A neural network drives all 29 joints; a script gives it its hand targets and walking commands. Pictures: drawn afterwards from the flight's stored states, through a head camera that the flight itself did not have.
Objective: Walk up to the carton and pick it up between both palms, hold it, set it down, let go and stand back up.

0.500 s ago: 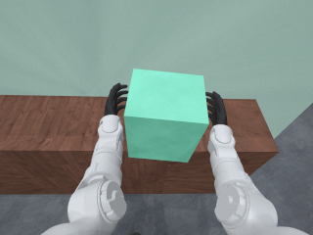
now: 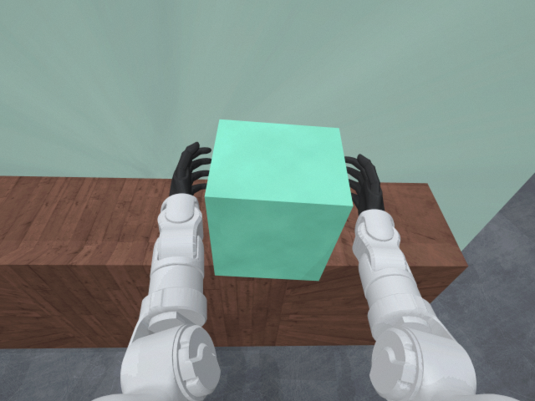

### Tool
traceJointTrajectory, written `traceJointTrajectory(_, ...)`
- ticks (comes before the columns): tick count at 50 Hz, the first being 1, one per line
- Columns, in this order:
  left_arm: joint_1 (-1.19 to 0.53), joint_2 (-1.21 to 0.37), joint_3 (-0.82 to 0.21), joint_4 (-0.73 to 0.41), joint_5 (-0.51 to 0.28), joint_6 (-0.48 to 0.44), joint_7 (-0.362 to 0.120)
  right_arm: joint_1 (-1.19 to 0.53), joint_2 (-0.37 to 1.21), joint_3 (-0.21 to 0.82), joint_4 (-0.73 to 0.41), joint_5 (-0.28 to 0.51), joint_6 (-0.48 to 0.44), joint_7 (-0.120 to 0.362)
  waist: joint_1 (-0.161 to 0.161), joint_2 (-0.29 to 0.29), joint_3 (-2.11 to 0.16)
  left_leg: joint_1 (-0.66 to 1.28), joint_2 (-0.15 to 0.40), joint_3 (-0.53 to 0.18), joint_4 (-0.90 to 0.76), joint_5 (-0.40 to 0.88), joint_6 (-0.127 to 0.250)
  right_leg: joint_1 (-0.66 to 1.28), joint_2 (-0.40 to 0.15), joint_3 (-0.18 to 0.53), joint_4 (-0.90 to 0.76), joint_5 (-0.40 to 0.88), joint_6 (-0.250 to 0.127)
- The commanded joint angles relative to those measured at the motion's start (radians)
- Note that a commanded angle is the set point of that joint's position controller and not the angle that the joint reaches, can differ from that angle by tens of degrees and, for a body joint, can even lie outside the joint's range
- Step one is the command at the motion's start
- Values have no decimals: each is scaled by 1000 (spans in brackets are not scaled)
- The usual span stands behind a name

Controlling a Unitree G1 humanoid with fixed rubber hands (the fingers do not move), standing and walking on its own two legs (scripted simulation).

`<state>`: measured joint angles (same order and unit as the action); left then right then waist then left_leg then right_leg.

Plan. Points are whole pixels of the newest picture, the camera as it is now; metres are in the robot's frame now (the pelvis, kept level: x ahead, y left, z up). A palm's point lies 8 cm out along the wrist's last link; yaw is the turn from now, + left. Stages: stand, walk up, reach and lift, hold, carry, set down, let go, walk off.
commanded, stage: reach and lift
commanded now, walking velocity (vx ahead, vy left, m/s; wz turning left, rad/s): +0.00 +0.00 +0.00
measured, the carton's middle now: (273, 206) +0.42 +0.03 +0.03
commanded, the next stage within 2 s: hold in 1.82 s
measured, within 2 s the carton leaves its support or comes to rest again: neither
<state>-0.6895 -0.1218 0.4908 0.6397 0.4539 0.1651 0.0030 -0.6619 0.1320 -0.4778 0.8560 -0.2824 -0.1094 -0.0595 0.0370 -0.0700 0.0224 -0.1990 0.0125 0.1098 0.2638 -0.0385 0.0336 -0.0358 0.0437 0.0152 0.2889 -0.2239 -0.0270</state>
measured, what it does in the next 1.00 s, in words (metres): stands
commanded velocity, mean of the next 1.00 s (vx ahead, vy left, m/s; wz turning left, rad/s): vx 0.00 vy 0.00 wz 0.00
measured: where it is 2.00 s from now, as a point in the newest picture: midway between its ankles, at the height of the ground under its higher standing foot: outside the picture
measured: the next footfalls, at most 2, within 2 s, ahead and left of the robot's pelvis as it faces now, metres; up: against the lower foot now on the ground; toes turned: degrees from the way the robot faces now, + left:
none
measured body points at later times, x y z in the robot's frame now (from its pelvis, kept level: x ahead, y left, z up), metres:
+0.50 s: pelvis -0.01 +0.00 +0.00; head -0.02 +0.04 +0.45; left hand +0.38 +0.17 +0.12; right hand +0.39 -0.12 +0.12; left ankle +0.07 +0.10 -0.75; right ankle -0.04 -0.10 -0.75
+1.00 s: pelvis -0.01 +0.00 +0.00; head -0.03 +0.04 +0.45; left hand +0.36 +0.18 +0.15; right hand +0.38 -0.12 +0.15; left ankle +0.07 +0.10 -0.75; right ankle -0.04 -0.10 -0.75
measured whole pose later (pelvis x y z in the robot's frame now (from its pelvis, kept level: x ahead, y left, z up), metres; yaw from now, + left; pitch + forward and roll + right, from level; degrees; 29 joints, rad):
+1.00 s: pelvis -0.01 +0.00 +0.00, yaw +2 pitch -9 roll +0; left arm -0.56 -0.12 0.31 0.10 0.47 0.60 -0.06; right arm -0.62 0.05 -0.11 0.62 0.02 0.03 -0.18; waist -0.04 -0.09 0.12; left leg -0.06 0.00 0.08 0.26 -0.04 0.04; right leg 0.12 0.03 -0.02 0.28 -0.23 -0.03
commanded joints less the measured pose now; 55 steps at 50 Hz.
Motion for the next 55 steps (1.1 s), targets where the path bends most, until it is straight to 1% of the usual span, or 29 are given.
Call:
traceJointTrajectory(1,-391,-458,-317,-23,-50,-17,-118,-536,381,297,-83,-25,-71,126,-7,68,-380,489,41,28,42,153,-14,-222,-18,-112,-88,148,60)
traceJointTrajectory(4,-414,-469,-363,-49,-68,-27,-106,-529,388,305,-82,-27,-81,122,-24,68,-430,530,45,20,49,171,-18,-226,-20,-116,-93,161,55)
traceJointTrajectory(6,-420,-472,-387,-65,-78,-25,-102,-529,386,316,-79,-20,-83,118,-29,70,-448,545,47,14,53,179,-19,-227,-23,-117,-95,159,52)
traceJointTrajectory(9,-415,-472,-405,-81,-84,-7,-102,-531,379,336,-72,2,-76,113,-27,71,-437,551,49,8,51,175,-16,-223,-27,-114,-100,149,50)
traceJointTrajectory(13,-392,-459,-401,-107,-81,38,-114,-530,361,367,-65,43,-53,104,-18,66,-375,533,45,7,37,140,-5,-206,-33,-106,-103,132,54)
traceJointTrajectory(18,-366,-440,-397,-171,-77,103,-130,-528,340,416,-86,99,-24,89,-13,60,-310,521,39,10,25,102,5,-197,-36,-101,-107,105,58)
traceJointTrajectory(22,-353,-429,-417,-241,-82,153,-141,-524,323,461,-131,141,-7,75,-22,57,-290,530,35,7,24,90,8,-197,-37,-101,-109,94,58)
traceJointTrajectory(33,-315,-403,-519,-449,-119,292,-164,-516,277,589,-299,249,43,27,-65,58,-294,591,33,-22,45,110,7,-195,-35,-113,-108,94,56)
traceJointTrajectory(41,-266,-380,-543,-565,-115,375,-182,-479,256,666,-389,311,87,-1,-87,65,-266,624,29,-33,54,142,3,-160,-33,-121,-105,135,59)
traceJointTrajectory(43,-256,-372,-538,-579,-109,386,-188,-468,250,677,-399,320,95,-6,-89,65,-248,622,27,-32,52,139,2,-155,-33,-123,-107,136,60)
traceJointTrajectory(47,-273,-357,-525,-584,-103,395,-192,-471,238,659,-404,311,102,1,-84,63,-215,612,33,-28,29,62,6,-181,-34,-133,-117,71,55)
traceJointTrajectory(55,-293,-353,-523,-595,-107,405,-192,-487,242,663,-419,304,102,2,-82,54,-232,628,32,-24,32,61,14,-180,-38,-130,-117,90,57)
